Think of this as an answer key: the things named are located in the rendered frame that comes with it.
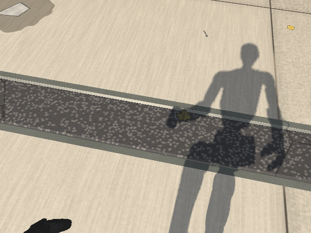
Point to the robot left hand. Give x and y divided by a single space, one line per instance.
55 225

